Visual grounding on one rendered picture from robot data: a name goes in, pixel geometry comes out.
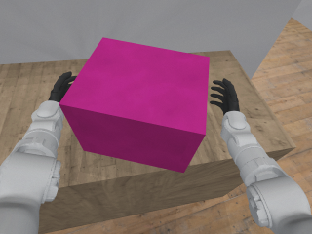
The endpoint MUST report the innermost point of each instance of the right robot forearm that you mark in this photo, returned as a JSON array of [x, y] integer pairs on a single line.
[[252, 161]]

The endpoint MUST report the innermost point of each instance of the robot right upper arm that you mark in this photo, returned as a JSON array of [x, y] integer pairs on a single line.
[[277, 203]]

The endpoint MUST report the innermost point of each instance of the pedestal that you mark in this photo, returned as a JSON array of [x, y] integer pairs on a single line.
[[94, 188]]

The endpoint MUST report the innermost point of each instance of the robot left hand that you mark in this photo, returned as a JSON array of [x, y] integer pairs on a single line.
[[61, 86]]

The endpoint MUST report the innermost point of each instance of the robot right hand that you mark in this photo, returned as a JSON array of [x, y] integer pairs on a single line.
[[229, 99]]

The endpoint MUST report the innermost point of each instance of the carton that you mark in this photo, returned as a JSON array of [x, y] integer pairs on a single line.
[[140, 103]]

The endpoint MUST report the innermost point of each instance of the left robot forearm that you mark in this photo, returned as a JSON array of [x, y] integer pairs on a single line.
[[43, 135]]

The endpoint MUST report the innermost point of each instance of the robot left upper arm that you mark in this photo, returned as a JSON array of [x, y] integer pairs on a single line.
[[28, 181]]

